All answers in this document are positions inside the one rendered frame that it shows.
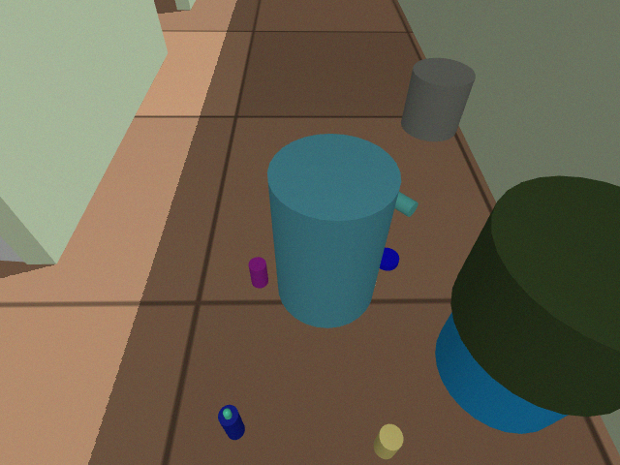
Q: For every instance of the potted plant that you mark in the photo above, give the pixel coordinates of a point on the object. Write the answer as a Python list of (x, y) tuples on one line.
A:
[(534, 332)]

